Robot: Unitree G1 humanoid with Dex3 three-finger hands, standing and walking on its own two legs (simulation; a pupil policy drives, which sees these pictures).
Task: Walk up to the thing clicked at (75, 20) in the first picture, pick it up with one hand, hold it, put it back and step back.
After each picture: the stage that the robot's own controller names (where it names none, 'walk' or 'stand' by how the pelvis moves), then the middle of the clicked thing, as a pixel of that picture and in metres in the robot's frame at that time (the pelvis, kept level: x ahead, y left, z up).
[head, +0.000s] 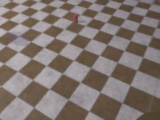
stand; (75, 18) +1.97 +0.13 -0.72
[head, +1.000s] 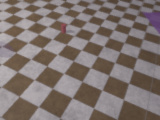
walk; (63, 28) +1.83 +0.20 -0.72
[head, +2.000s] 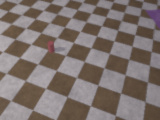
walk; (51, 46) +1.24 +0.30 -0.72
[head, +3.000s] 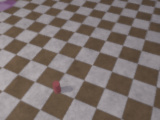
walk; (56, 87) +0.81 +0.26 -0.71
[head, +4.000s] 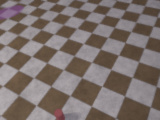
walk; (59, 115) +0.51 +0.28 -0.71
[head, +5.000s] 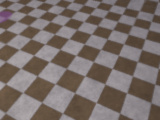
stand; out of the picture +0.39 +0.25 -0.72
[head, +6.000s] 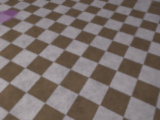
stand; out of the picture +0.37 +0.23 -0.72
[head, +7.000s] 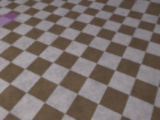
stand; out of the picture +0.40 +0.25 -0.73
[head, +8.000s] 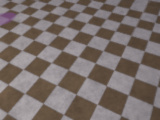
stand; out of the picture +0.38 +0.26 -0.73
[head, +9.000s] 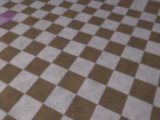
go down; out of the picture +0.38 +0.26 -0.73
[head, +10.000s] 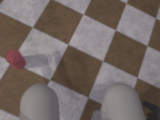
go down; (16, 60) +0.46 +0.28 -0.34
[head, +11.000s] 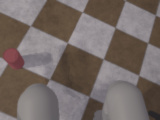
approach; (14, 59) +0.46 +0.29 -0.31
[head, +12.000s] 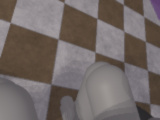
close in; out of the picture +0.44 +0.33 -0.22
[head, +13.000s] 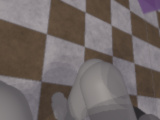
close; out of the picture +0.45 +0.25 -0.25
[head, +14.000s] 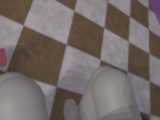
lift; out of the picture +0.41 +0.24 -0.26
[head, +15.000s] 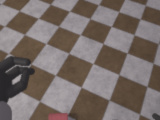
close; (58, 118) +0.33 +0.15 -0.57
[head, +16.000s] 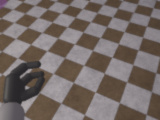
close; out of the picture +0.22 +0.16 -0.70
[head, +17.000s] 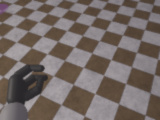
stand; out of the picture +0.19 +0.15 -0.71
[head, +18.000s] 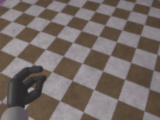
stand; out of the picture +0.21 +0.16 -0.70
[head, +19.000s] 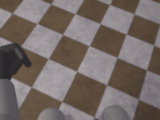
crouch; out of the picture +0.25 +0.16 -0.50
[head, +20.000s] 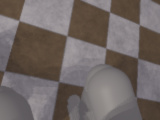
lower; out of the picture +0.28 +0.19 -0.27
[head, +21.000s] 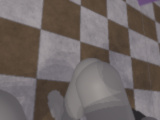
lower; out of the picture +0.28 +0.20 -0.25
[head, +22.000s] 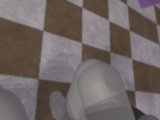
lower; out of the picture +0.28 +0.20 -0.25
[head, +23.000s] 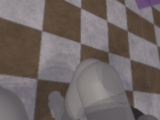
lower; out of the picture +0.28 +0.20 -0.25
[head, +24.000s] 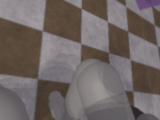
lower; out of the picture +0.28 +0.20 -0.25
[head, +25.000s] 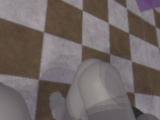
open; out of the picture +0.29 +0.20 -0.25
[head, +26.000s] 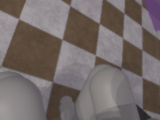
stand; out of the picture +0.29 +0.19 -0.26
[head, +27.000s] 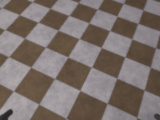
stand; out of the picture +0.25 +0.15 -0.60
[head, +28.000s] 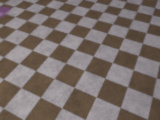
stand; out of the picture +0.21 +0.15 -0.69
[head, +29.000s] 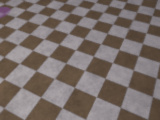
stand; out of the picture +0.21 +0.15 -0.69
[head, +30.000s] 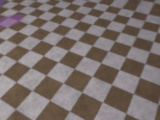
stand; out of the picture +0.23 +0.14 -0.75
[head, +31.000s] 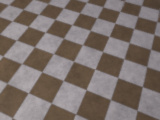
walk; out of the picture +0.29 +0.10 -0.72
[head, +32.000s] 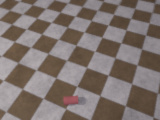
walk; (71, 100) +0.57 +0.14 -0.72
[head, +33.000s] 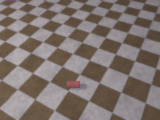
stand; (73, 84) +0.84 +0.14 -0.72
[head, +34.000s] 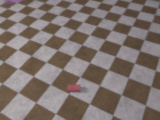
stand; (74, 88) +0.82 +0.12 -0.75
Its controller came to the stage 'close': yes
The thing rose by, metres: 0.01
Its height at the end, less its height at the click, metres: -0.02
